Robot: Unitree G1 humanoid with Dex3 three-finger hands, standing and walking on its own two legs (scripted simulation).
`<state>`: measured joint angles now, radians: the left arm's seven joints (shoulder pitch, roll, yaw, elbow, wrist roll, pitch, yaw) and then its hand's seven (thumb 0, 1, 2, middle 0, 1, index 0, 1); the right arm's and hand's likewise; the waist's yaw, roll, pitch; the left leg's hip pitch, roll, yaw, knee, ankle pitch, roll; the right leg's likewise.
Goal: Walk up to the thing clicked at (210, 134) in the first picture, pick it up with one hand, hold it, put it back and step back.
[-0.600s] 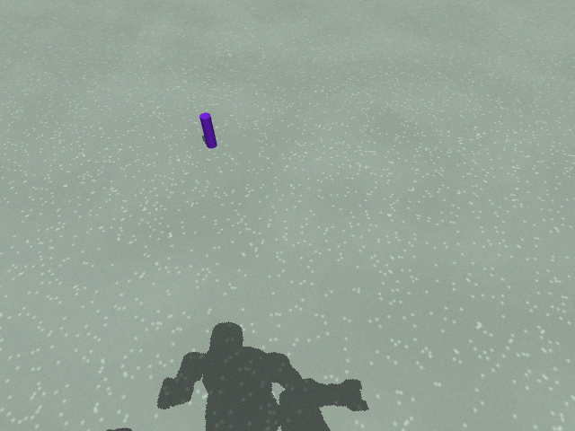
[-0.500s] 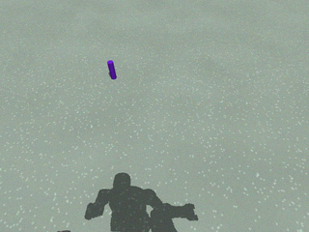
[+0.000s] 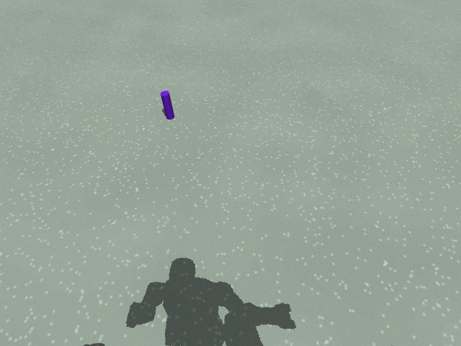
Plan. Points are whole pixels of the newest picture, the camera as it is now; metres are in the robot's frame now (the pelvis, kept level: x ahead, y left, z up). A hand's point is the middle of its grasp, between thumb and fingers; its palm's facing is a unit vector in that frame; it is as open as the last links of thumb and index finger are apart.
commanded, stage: stand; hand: left
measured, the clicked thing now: (167, 105) +1.55 +0.47 -0.69
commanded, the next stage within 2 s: walk up in 0.52 s
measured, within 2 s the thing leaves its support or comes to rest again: neither
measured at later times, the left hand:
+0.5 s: hand out of the picture +0.08 +0.25 -0.16, palm faces -0.02 -0.94 -0.34, open 7.4 cm
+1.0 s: hand (40, 344) +0.14 +0.42 -0.19, palm faces +0.08 -0.93 -0.36, open 7.4 cm
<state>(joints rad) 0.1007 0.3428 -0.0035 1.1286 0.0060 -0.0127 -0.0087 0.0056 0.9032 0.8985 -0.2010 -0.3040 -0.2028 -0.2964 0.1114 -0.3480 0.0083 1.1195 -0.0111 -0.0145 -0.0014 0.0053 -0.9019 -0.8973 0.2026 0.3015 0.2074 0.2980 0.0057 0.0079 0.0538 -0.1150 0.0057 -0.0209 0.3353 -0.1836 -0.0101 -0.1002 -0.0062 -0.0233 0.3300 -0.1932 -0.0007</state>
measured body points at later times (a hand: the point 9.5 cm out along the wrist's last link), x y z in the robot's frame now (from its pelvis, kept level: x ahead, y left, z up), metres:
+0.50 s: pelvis +0.00 +0.00 +0.00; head +0.01 +0.00 +0.45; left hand +0.08 +0.30 -0.13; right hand +0.08 -0.30 -0.13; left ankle +0.00 +0.13 -0.75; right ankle -0.01 -0.12 -0.75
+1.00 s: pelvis +0.13 +0.12 -0.03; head +0.14 +0.15 +0.42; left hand +0.14 +0.46 -0.16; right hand +0.25 -0.21 -0.11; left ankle +0.16 +0.23 -0.75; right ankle +0.05 -0.07 -0.67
